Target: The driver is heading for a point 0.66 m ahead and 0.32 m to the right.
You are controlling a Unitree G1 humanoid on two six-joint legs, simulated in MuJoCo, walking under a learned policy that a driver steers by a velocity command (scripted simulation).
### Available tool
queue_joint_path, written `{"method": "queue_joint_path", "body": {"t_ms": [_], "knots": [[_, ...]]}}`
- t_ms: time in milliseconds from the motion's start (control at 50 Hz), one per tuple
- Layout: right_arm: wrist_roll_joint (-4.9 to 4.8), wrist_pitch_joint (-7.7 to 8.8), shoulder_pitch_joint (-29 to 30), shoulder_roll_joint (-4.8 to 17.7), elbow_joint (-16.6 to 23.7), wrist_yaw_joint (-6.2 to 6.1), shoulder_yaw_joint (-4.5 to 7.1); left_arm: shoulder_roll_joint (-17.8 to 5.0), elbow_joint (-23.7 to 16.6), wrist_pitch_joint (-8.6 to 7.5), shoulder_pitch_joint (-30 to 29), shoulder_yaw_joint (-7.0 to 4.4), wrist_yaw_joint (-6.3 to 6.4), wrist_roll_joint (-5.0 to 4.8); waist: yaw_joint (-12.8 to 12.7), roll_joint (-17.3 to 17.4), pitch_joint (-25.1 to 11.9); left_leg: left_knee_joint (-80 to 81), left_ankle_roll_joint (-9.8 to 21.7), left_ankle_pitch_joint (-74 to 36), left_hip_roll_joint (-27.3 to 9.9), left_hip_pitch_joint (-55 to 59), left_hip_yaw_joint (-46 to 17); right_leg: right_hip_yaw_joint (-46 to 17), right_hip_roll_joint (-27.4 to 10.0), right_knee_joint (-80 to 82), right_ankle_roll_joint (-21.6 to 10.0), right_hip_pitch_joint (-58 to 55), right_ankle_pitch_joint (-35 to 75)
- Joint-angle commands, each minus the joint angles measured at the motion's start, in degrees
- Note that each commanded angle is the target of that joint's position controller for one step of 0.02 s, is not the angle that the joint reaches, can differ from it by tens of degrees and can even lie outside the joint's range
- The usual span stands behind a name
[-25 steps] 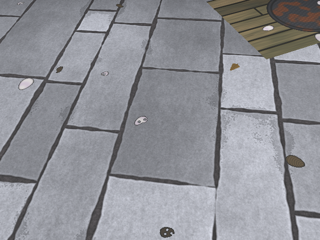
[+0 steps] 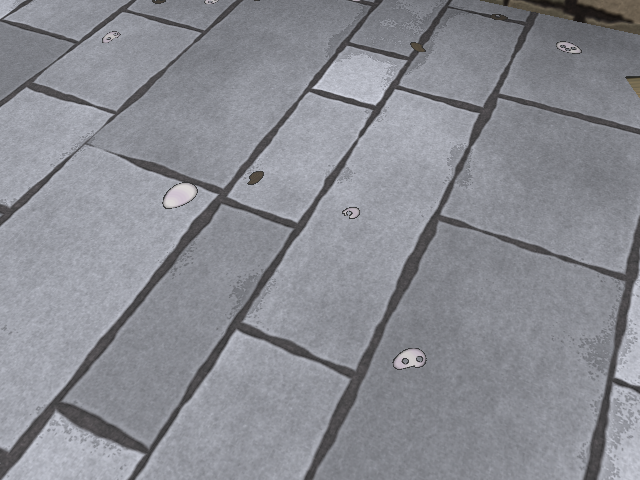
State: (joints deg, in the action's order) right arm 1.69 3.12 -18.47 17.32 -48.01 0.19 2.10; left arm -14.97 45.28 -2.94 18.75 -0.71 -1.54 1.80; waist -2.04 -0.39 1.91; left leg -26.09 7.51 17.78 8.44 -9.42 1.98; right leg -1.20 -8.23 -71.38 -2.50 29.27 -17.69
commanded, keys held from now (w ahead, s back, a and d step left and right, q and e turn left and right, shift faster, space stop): w+shift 0.06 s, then w+e+shift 0.86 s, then e+shift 0.08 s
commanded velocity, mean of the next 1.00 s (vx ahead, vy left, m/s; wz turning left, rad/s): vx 0.98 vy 0.00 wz -0.66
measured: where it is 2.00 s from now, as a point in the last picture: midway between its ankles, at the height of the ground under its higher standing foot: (482, 196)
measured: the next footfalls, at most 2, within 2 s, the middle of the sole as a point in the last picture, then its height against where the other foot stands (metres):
right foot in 0.26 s outside the picture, level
left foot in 0.66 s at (343, 294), level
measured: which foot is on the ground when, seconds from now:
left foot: down 0.00-0.24, up 0.26-0.64, down 0.66-1.00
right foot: up 0.00-0.24, down 0.26-0.68, up 0.70-1.00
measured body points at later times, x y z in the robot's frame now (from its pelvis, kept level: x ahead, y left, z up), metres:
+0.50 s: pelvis +0.50 -0.05 +0.00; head +0.53 -0.04 +0.45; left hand +0.52 +0.24 -0.13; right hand +0.68 -0.31 -0.06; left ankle +0.66 +0.11 -0.66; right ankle +0.44 -0.07 -0.73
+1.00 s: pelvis +0.96 -0.15 -0.01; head +0.99 -0.17 +0.44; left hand +1.33 -0.16 -0.05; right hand +0.72 -0.32 -0.13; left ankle +0.89 +0.04 -0.73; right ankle +1.05 -0.32 -0.67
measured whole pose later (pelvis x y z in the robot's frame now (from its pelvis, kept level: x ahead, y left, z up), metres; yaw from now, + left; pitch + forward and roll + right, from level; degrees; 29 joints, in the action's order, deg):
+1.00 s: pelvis +0.96 -0.15 -0.01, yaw -42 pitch +2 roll +2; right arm 1.3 6.3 -29.0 17.9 -52.3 -0.5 2.4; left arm -19.7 33.2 0.2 -2.3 -1.9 -5.0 2.1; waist 4.5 -2.9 1.7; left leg -14.5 -1.7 23.2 0.5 7.8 14.6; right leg 5.9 -2.7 -51.9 -5.6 45.0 -2.1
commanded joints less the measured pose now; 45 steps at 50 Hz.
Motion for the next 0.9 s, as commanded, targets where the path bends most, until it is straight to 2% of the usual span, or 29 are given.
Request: {"method": "queue_joint_path", "body": {"t_ms": [20,80,140,180,220,240,260,280,300,320,340,360,400,440,500,540,600,620,640,660,680,700,720,740,760,780,820,860,900], "knots": [[-1.33,2.61,-2.01,4.3,1.26,0.0,0.89,-4.05,-4.88,0.83,-3.55,-0.52,-1.07,1.17,0.41,4.36,5.66,19.06,6.56,-12.8,-13.81,-0.89,-14.24,2.18,-2.18,5.74,1.44,11.98,2.07],[-1.15,3.84,-2.28,4.63,0.4,0.66,0.71,-3.36,-8.57,0.09,-13.1,0.46,-1.64,0.07,1.06,3.61,9.09,22.63,4.89,-26.34,-10.62,-4.6,-6.98,5.23,-0.63,21.45,1.01,9.0,15.14],[-1.73,5.22,-5.61,6.74,-2.04,0.34,0.85,-3.7,-8.19,-0.37,-16.57,0.76,-2.47,-1.37,2.45,0.27,7.89,28.44,1.5,-44.16,-13.64,0.98,-1.34,8.72,4.35,32.61,-2.73,-0.33,27.33],[-0.68,4.91,-7.74,9.09,-2.87,-0.54,1.18,-5.16,-7.06,-0.5,-15.28,0.45,-2.28,-1.32,1.57,2.65,3.51,21.72,-1.36,-68.38,-15.06,11.6,1.69,11.38,9.61,33.99,-4.18,-2.72,24.6],[1.33,3.42,-6.26,11.46,-2.52,-2.04,1.87,-8.59,-4.03,-0.15,-5.86,-0.75,-1.72,-0.95,-4.04,6.85,-4.45,4.74,-4.17,-86.5,-17.35,16.59,3.4,12.12,14.62,32.66,-5.78,-12.39,17.75],[2.12,2.48,-3.6,12.26,-1.67,-2.59,2.18,-11.2,-0.4,0.15,5.82,-1.99,-1.27,-0.91,-9.84,7.83,-9.83,-10.43,-5.03,-89.25,-17.69,14.0,3.66,11.36,16.03,31.8,-6.86,-23.58,14.93],[1.93,1.84,1.24,13.27,-0.42,-2.86,2.49,-13.57,3.39,0.46,18.89,-3.54,-0.52,-0.76,-17.52,5.97,-12.44,-33.62,-5.72,-80.49,-14.98,5.39,5.44,7.27,13.37,36.84,-9.84,-35.74,12.16],[2.43,3.0,1.82,4.25,1.4,-1.9,0.26,-16.88,5.46,1.05,20.95,-4.63,0.43,-0.53,-12.19,-9.13,-12.01,-60.07,-5.71,-8.25,-5.8,-15.84,3.23,-6.01,3.71,30.87,-13.39,-48.0,11.15],[-0.72,4.44,-4.22,3.0,5.06,-0.84,-0.48,-20.44,3.56,1.58,13.07,-5.71,0.71,-0.53,-4.19,-21.14,-20.74,-74.88,-8.05,10.21,-0.33,-36.8,-5.94,-43.23,-8.01,46.75,-25.29,-59.24,-0.15],[0.27,5.42,0.66,6.21,6.12,-0.9,-1.13,-16.49,0.46,1.51,7.69,-5.8,0.8,-0.67,-5.3,-5.91,-15.95,-70.85,-5.99,1.86,-5.07,-39.81,-10.12,-46.4,-7.68,54.91,-23.7,-53.4,-4.66],[0.74,5.85,3.76,7.19,6.73,-0.42,-1.24,-13.12,1.08,1.37,5.8,-5.05,0.82,-1.17,-2.89,2.11,-9.21,-64.5,-5.31,-2.23,-8.34,-37.91,-10.47,-40.33,-6.49,56.39,-21.2,-43.41,-5.7],[1.45,5.71,5.35,6.29,7.17,-0.33,-1.65,-10.7,1.85,1.09,4.79,-4.58,0.79,-0.98,-0.29,6.88,-3.49,-59.17,-5.33,-2.63,-10.27,-34.6,-9.17,-35.12,-4.07,57.73,-19.05,-32.72,-0.87],[3.13,3.08,6.34,4.03,9.07,0.12,-2.44,-9.54,2.72,0.02,3.98,-3.81,1.27,-1.13,4.14,6.91,1.81,-52.47,-7.55,0.21,-12.48,-29.37,-8.44,-26.68,0.93,59.19,-17.52,-18.02,4.67],[3.28,1.23,9.53,2.71,11.73,0.47,-3.32,-10.89,2.16,-1.37,3.43,-4.12,0.94,-1.61,5.21,4.26,4.46,-41.25,-9.32,1.49,-14.08,-26.44,-5.69,-21.25,4.45,61.96,-17.35,-8.24,6.08],[1.24,1.42,19.82,1.02,16.15,1.66,-4.57,-12.08,0.83,-2.19,2.3,-5.13,0.95,-1.85,2.55,0.73,6.33,-18.91,-10.96,-14.74,-13.22,-16.72,-1.97,-16.17,8.88,64.51,-14.1,0.04,13.21],[-0.08,1.47,21.6,0.78,16.52,1.73,-4.5,-13.24,0.85,-2.42,4.13,-5.87,0.31,-2.55,-0.2,-1.06,3.17,-11.47,-10.46,-25.37,-10.86,-9.93,-0.77,-16.7,8.28,64.45,-11.35,-3.35,21.96],[-0.08,1.81,20.67,4.24,16.42,0.79,-3.17,-14.29,0.87,-1.94,6.16,-6.64,0.7,-2.48,-0.99,-2.77,-0.6,-3.76,-9.36,-22.81,-9.0,-8.14,-2.65,-18.56,6.92,56.59,-8.12,-17.24,33.04],[-0.08,2.06,16.53,6.34,15.16,0.21,-2.17,-15.4,0.74,-1.79,6.16,-6.93,0.97,-2.06,0.88,-2.77,-4.24,-3.1,-8.82,-17.62,-7.39,-3.56,-2.92,-18.68,6.89,49.66,-6.82,-20.79,41.2],[-0.23,2.43,8.51,8.62,13.11,-0.48,-0.92,-17.08,0.44,-1.68,4.79,-7.23,0.98,-1.59,5.66,-2.22,-9.38,-3.28,-8.37,-12.28,-6.8,4.8,-2.5,-17.98,7.67,38.38,-5.6,-21.16,44.89],[0.16,2.79,-3.07,11.34,10.55,-1.52,0.54,-16.13,-0.37,-2.09,1.93,-6.97,0.87,-1.2,12.05,-1.81,-14.58,-5.79,-7.55,-7.07,-10.57,17.87,-4.52,-16.85,9.59,23.82,-4.61,-14.27,39.96],[1.85,3.06,-14.99,15.1,8.77,-2.64,2.02,-7.22,-2.32,-2.68,1.14,-4.63,1.1,-0.69,14.57,8.42,-21.88,-4.7,-6.58,15.09,-25.27,29.92,-19.94,-12.8,12.67,3.51,-5.24,-4.49,6.68],[2.94,2.38,-8.07,19.63,9.75,-2.16,3.08,-2.27,-6.87,-2.34,9.29,-2.74,0.76,-4.17,5.33,28.46,-28.28,11.15,-0.25,28.04,-38.46,35.04,-55.99,-6.7,16.04,-10.76,-3.68,10.42,-11.76],[2.17,1.91,-1.44,13.14,11.02,-1.76,2.7,-7.71,-4.78,-0.88,3.96,-2.96,1.43,-2.3,6.15,14.25,-18.22,12.99,0.18,35.79,-34.2,27.28,-50.94,-5.17,10.2,-12.9,-4.41,16.61,-4.62],[1.56,1.86,1.75,8.14,11.18,-1.52,1.52,-9.35,-5.03,-0.24,-0.71,-3.5,0.9,-1.24,6.49,7.28,-11.1,11.2,-0.66,25.0,-31.23,20.22,-38.16,-3.77,7.86,-9.41,-4.07,16.91,0.25],[1.86,1.83,1.67,5.92,9.71,-1.24,1.02,-9.16,-5.13,0.27,-3.49,-3.6,0.13,-0.87,6.23,2.14,-6.55,11.27,-1.66,11.64,-28.33,14.15,-28.8,-3.45,5.98,-7.02,-3.5,15.12,1.91],[1.68,2.19,0.01,5.27,7.91,-1.45,0.76,-8.09,-6.35,0.91,-5.35,-3.47,-0.81,-0.1,5.36,4.07,-4.72,11.19,-1.9,3.9,-26.77,11.2,-22.63,-3.72,4.47,-5.72,-3.12,14.68,2.01],[0.4,3.23,-3.31,2.55,4.3,-0.94,0.14,-5.17,-8.26,2.46,-7.36,-2.59,-1.9,0.17,3.93,6.52,-1.93,12.18,-3.52,-6.97,-24.79,8.38,-13.82,-2.92,2.48,-5.0,-2.7,15.64,2.6],[-0.43,4.03,-3.1,1.97,2.99,-0.26,0.11,-4.28,-10.97,3.35,-11.5,-1.81,-2.42,0.14,2.74,5.56,-0.26,14.35,-4.37,-16.77,-23.85,6.64,-6.04,-1.33,1.96,-2.94,-2.41,17.45,4.76],[-0.25,4.69,-1.44,2.75,2.64,-0.15,0.22,-4.16,-13.42,3.41,-14.8,-1.17,-3.02,-0.01,1.33,6.08,1.12,16.6,-5.07,-23.63,-21.94,4.17,1.22,0.84,2.38,2.3,-2.37,16.17,11.22]]}}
